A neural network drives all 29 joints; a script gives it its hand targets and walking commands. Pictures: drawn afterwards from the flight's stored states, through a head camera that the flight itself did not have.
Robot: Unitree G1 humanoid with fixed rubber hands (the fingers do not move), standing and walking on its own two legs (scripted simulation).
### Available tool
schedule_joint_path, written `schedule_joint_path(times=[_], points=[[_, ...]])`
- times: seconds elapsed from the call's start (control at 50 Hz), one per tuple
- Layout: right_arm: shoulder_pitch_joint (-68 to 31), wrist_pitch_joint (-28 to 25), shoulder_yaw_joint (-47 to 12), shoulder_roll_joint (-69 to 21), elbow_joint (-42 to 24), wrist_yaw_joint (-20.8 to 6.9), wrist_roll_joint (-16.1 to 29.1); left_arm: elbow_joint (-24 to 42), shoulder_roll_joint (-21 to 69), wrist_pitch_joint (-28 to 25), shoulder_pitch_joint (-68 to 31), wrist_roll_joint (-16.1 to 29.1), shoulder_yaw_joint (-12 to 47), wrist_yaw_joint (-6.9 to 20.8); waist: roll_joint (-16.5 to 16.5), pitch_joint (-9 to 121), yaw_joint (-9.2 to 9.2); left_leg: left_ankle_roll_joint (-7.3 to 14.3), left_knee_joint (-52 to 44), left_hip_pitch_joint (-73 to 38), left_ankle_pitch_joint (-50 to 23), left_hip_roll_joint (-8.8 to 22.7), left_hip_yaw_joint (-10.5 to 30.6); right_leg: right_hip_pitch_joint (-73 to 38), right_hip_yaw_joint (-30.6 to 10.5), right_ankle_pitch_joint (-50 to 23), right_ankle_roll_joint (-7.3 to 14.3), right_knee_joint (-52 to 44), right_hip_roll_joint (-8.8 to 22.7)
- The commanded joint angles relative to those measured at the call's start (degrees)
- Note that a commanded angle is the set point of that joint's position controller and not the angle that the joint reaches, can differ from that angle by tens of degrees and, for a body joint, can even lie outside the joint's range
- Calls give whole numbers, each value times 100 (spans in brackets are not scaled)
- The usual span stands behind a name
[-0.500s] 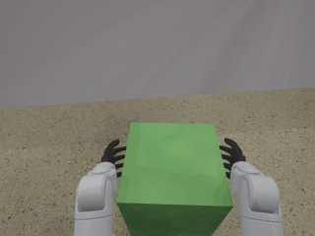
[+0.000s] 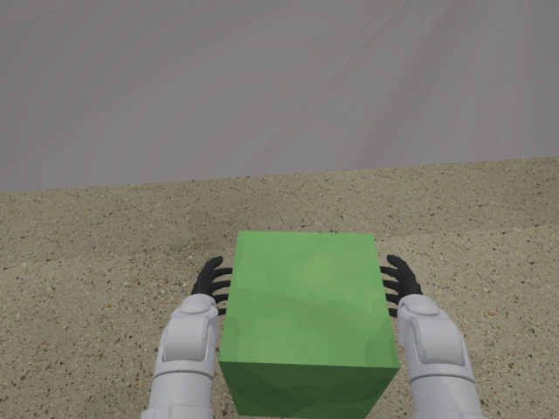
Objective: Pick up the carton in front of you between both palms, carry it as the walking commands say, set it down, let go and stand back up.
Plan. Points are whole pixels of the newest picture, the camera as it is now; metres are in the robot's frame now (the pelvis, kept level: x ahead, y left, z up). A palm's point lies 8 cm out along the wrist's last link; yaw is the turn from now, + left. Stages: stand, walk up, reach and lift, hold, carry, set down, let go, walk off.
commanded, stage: carry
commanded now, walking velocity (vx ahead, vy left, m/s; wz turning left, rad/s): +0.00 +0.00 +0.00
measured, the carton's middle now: (302, 328) +0.29 +0.00 -0.04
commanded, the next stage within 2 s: hold in 1.22 s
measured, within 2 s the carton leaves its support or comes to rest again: neither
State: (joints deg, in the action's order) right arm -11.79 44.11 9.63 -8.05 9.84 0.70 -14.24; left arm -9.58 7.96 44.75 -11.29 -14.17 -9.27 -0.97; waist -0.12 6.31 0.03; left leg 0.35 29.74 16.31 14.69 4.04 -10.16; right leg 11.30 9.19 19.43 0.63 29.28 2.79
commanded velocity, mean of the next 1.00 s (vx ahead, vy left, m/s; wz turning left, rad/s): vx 0.00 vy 0.00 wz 0.00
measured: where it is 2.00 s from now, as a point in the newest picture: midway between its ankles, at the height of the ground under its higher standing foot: outside the picture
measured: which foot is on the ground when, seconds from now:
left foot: down 0.00-1.00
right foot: down 0.00-1.00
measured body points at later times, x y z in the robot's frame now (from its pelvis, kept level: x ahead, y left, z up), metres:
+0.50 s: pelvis -0.02 -0.01 +0.00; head -0.04 -0.01 +0.45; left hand +0.28 +0.15 +0.03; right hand +0.28 -0.16 +0.03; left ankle +0.01 +0.11 -0.74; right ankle -0.04 -0.10 -0.74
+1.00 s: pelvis -0.03 -0.02 +0.00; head -0.05 -0.02 +0.45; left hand +0.27 +0.13 +0.03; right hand +0.27 -0.17 +0.03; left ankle +0.01 +0.11 -0.74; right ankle -0.04 -0.10 -0.74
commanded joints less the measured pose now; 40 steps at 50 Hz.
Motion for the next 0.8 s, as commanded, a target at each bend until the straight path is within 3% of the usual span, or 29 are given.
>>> schedule_joint_path(times=[0.0,0.1,0.2,0.78], points=[[-2663,-582,-2672,-4888,71,-1184,1189,99,4827,-664,-2877,1227,2668,1211,7,1058,8,38,-391,-574,-1285,587,618,-12,-578,-1326,65,-517,658],[-2787,-762,-2816,-5223,177,-1259,1240,28,5162,-843,-2995,1285,2822,1271,22,1261,-1,39,-358,-631,-1334,576,633,-47,-576,-1352,81,-464,654],[-2501,-476,-3133,-5230,-188,-1248,1442,396,5174,-558,-2739,1505,3165,1254,28,1361,-9,38,-293,-646,-1531,586,626,-43,-565,-1553,75,-383,653],[-2506,-373,-3103,-5108,-276,-1219,1427,456,5052,-465,-2739,1501,3111,1241,-11,1245,-10,-21,-322,-481,-1202,576,599,145,-627,-1481,139,-470,660]])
